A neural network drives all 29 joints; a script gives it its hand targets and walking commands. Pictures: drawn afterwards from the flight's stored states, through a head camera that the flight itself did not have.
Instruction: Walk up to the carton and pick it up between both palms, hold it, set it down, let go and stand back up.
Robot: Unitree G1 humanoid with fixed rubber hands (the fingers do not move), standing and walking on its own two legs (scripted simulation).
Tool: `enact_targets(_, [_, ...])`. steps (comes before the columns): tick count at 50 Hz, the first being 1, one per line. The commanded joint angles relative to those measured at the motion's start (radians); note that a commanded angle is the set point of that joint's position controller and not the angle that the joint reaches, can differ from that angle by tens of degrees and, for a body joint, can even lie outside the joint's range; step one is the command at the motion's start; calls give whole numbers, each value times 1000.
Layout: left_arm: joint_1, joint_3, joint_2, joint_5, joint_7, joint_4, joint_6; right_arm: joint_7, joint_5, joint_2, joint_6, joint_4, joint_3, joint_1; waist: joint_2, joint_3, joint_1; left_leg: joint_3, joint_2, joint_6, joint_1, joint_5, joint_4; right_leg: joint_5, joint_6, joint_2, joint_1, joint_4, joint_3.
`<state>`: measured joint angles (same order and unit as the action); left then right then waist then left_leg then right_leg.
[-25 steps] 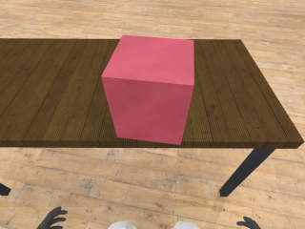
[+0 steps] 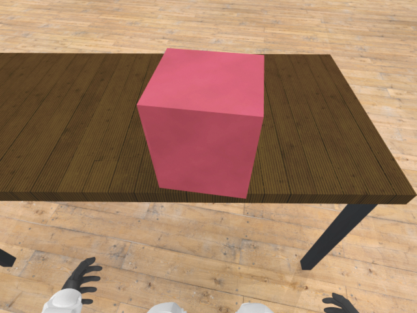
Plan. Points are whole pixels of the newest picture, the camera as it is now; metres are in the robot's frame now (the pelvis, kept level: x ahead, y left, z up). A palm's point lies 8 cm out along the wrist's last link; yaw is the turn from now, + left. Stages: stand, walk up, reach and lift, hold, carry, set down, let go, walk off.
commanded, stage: reach and lift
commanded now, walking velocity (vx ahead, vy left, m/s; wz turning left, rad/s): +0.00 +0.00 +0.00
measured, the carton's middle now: (208, 126) +0.48 +0.02 +0.08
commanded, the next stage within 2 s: none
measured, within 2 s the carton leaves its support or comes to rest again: neither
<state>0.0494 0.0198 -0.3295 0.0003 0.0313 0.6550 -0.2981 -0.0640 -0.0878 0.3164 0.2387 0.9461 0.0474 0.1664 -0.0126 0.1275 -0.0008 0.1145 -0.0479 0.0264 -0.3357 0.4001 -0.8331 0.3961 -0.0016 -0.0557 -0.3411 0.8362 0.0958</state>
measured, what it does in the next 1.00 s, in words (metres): shifts its weight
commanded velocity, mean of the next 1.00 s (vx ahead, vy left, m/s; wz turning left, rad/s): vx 0.00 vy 0.00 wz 0.00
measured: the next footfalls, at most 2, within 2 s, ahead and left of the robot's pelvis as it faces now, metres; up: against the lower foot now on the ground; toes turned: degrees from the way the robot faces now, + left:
none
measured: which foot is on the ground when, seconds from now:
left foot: down 0.00-1.00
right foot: down 0.00-1.00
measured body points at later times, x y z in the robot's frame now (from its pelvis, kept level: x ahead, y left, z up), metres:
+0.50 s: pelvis -0.02 +0.01 +0.03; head +0.01 +0.01 +0.48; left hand +0.15 +0.27 -0.04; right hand +0.16 -0.24 -0.02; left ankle +0.04 +0.10 -0.70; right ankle +0.04 -0.12 -0.70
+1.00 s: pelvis -0.03 +0.05 +0.04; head -0.04 +0.07 +0.48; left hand +0.18 +0.26 +0.01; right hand +0.18 -0.18 +0.04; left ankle +0.04 +0.10 -0.70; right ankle +0.03 -0.12 -0.70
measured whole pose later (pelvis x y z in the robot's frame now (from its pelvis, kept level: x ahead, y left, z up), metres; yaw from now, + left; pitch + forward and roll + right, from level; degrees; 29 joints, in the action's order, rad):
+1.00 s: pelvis -0.03 +0.05 +0.04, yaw +1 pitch -2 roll -3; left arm 0.25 -0.13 -0.29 -0.17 0.08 0.17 -0.15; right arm 0.02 0.15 0.20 0.00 0.18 0.05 0.29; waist 0.00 -0.01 0.00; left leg 0.12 0.00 0.08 -0.31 0.18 -0.50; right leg 0.13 0.00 0.00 -0.25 0.39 0.09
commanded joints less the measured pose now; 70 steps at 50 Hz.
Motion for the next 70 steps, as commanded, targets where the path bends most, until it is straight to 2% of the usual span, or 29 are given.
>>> enact_targets(1, [-51,76,-136,-7,0,-385,13,58,74,142,57,-368,140,-47,78,-246,3,-52,26,-13,221,-206,252,-371,24,57,25,-280,-75])
enact_targets(2, [-28,132,-163,13,-10,-309,10,71,82,111,46,-352,126,-5,146,-210,12,-59,36,-5,197,-202,244,-379,2,73,25,-285,-42])
enact_targets(4, [20,151,-160,33,-20,-310,25,91,104,95,44,-393,99,61,163,-262,13,-50,65,-11,226,-258,262,-528,-22,71,87,-297,-17])
enact_targets(5, [35,168,-165,26,-22,-353,35,94,110,75,41,-410,94,70,147,-262,42,-57,61,-3,237,-285,283,-510,-12,74,104,-313,-25])
enact_targets(8, [48,153,-166,31,-22,-375,51,96,117,46,11,-335,88,136,91,-247,-3,-56,60,-20,270,-272,352,-477,-8,61,118,-349,-42])
enact_targets(11, [54,141,-151,-1,-19,-433,99,91,122,24,17,-419,80,127,92,-305,7,-65,52,-19,343,-304,371,-437,3,58,74,-384,-47])
enact_targets(14, [39,116,-157,-46,-19,-504,163,95,141,-27,19,-496,53,149,67,-306,32,-50,51,-21,367,-234,416,-282,32,77,89,-447,-21])
enact_targets(15, [26,106,-163,-67,-16,-502,183,98,135,-41,27,-526,46,155,99,-299,15,-50,55,-15,370,-219,422,-245,32,81,66,-465,-15])
enact_targets(19, [43,105,-179,-112,-21,-578,257,111,179,-87,41,-654,11,205,103,-334,35,-54,64,-25,532,-245,373,-123,85,153,-95,-543,6])
enact_targets(23, [60,133,-215,-129,-45,-596,249,151,199,-140,-2,-754,-34,256,163,-318,38,-68,111,-30,851,-295,236,161,153,258,-458,-674,69])
enact_targets(24, [43,132,-229,-147,-53,-613,241,163,198,-141,-16,-831,-34,248,215,-301,38,-89,116,-17,880,-278,218,231,161,272,-520,-692,74])
enact_targets(25, [24,133,-243,-160,-56,-609,242,170,210,-141,-29,-855,-37,230,216,-273,34,-96,104,-24,886,-287,234,209,163,272,-537,-698,65])
enact_targets(26, [41,126,-231,-144,-56,-650,223,169,216,-141,-55,-835,-35,245,159,-273,41,-101,95,-30,891,-285,233,218,181,272,-537,-695,63])
enact_targets(29, [43,97,-207,-149,-54,-697,182,174,206,-93,-100,-939,-2,223,120,-288,1,-117,48,-33,835,-198,287,132,167,226,-448,-648,10])
enact_targets(32, [64,25,-161,-180,-44,-760,171,171,216,-68,-123,-1017,33,184,71,-308,0,-183,-7,-25,690,-45,367,12,138,162,-314,-568,-40])
enact_targets(34, [67,-86,-73,-179,-20,-756,164,143,217,-18,-146,-992,80,102,-90,-281,-30,-264,-151,-11,252,305,613,-201,61,21,145,-404,-94])
enact_targets(35, [98,-81,-34,-153,-5,-725,161,121,208,5,-158,-951,97,101,-200,-265,-8,-260,-218,4,7,356,769,-283,-10,-63,460,-328,-120])
enact_targets(36, [95,-96,-21,-138,-4,-722,161,99,198,48,-165,-921,130,55,-231,-276,-13,-258,-240,1,-105,393,802,-314,-25,-78,576,-311,-117])
enact_targets(38, [93,-98,-15,-129,13,-745,160,78,209,23,-174,-887,134,27,-217,-269,-4,-236,-216,-28,-77,308,787,-305,-31,-58,572,-356,-91])
enact_targets(39, [91,-107,-30,-149,23,-778,170,79,200,15,-165,-926,134,29,-171,-280,-17,-248,-211,-48,-20,285,785,-301,-30,-32,550,-396,-78])
enact_targets(44, [25,-148,-78,-248,59,-910,216,79,244,-35,-164,-1016,146,26,-116,-310,-20,-259,-163,-83,124,172,727,-291,-16,17,374,-450,-63])
enact_targets(49, [22,-172,-54,-279,62,-845,211,97,265,-17,-214,-1032,144,29,-105,-257,-31,-246,-169,-50,71,258,752,-316,-18,15,430,-420,-71])
enact_targets(54, [-35,-167,-86,-310,45,-879,217,130,296,-43,-258,-1174,123,-18,-83,-264,-13,-240,-150,-25,73,307,741,-283,-18,13,424,-413,-66])
enact_targets(58, [-90,-134,-125,-328,36,-866,219,152,301,-75,-316,-1262,97,-49,-59,-287,15,-205,-108,-6,93,240,705,-224,8,26,368,-429,-57])
enact_targets(59, [-71,-138,-115,-339,34,-904,221,156,308,-77,-325,-1280,72,-39,-72,-303,2,-208,-120,-15,140,204,700,-235,11,23,339,-428,-69])
enact_targets(63, [-151,-63,-185,-349,-4,-863,217,197,306,-143,-389,-1370,20,-80,5,-288,45,-141,-58,15,175,134,649,-112,28,55,278,-497,-26])
enact_targets(67, [-259,-20,-200,-332,-7,-854,174,210,360,-129,-444,-1372,-11,-152,-80,-322,68,-169,-76,14,146,159,659,-150,22,41,279,-459,-33])
enact_targets(68, [-249,-14,-196,-331,-22,-819,166,215,351,-155,-459,-1375,-11,-139,-41,-301,66,-150,-61,17,149,119,649,-145,20,49,295,-483,-16])
enact_targets(70, [-289,-8,-217,-335,-26,-834,149,231,340,-138,-473,-1399,-1,-146,-53,-329,68,-156,-64,19,170,156,653,-121,15,50,282,-474,-24])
